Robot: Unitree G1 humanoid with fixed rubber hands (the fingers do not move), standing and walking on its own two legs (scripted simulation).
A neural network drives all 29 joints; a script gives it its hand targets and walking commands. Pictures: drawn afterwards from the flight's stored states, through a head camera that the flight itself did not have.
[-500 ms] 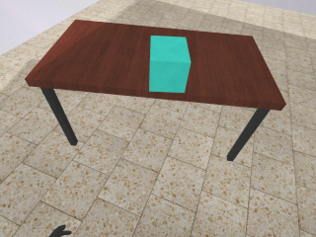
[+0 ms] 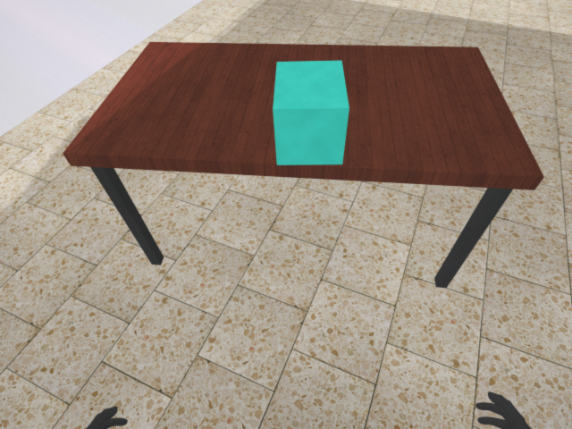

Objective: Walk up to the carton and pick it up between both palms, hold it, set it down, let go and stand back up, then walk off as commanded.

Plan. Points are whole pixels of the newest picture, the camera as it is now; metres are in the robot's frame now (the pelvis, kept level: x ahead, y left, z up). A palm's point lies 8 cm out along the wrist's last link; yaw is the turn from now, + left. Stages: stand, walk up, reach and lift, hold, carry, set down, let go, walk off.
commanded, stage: walk off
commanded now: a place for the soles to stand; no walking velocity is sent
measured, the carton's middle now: (309, 112) +0.85 +0.00 -0.06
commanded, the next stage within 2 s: stand in 0.14 s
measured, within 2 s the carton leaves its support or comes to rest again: neither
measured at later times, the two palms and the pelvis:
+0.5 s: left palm out of the picture +0.07 +0.29 -0.10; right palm out of the picture +0.05 -0.31 -0.10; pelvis -0.03 -0.01 +0.01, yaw +1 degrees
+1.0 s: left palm out of the picture +0.03 +0.30 -0.11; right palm out of the picture +0.03 -0.31 -0.11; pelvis -0.04 -0.01 +0.01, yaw +2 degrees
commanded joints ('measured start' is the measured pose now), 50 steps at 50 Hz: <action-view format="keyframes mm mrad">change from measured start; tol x8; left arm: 1 -56 186 39 -50 -11 -19 6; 50 -68 187 -2 79 -1 -8 11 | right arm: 1 -10 -194 -43 -50 -5 -12 -9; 50 39 -202 -7 110 -20 -13 7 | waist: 1 -25 -37 -121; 15 -9 36 -90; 32 -21 -91 -11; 50 -7 21 -56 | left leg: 1 80 89 -69 -61 409 69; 7 -2 77 -66 -79 280 67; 10 -16 98 -79 -142 411 27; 18 8 100 -74 -185 352 24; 27 -45 80 -77 -208 90 32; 50 -47 99 -84 -205 216 27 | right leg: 1 10 -93 86 -60 354 -81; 7 18 -94 84 -116 211 -83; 10 105 -115 46 -104 398 -52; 15 147 -123 52 -137 377 -53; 30 10 -129 98 -302 -126 -30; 50 59 -125 56 -209 142 -39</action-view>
